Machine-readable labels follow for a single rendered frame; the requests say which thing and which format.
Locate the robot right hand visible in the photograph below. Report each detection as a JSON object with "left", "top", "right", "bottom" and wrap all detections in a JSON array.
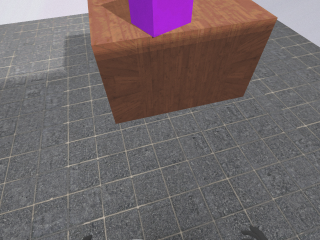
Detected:
[{"left": 241, "top": 225, "right": 268, "bottom": 240}]

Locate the carton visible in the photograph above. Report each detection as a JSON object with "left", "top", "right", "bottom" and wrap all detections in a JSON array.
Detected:
[{"left": 128, "top": 0, "right": 194, "bottom": 37}]

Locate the pedestal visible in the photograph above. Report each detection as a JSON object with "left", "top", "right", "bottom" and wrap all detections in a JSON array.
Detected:
[{"left": 87, "top": 0, "right": 278, "bottom": 124}]

